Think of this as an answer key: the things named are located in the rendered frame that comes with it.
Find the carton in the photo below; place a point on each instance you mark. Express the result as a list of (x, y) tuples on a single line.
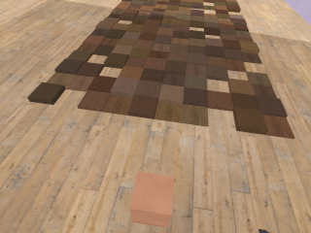
[(152, 199)]

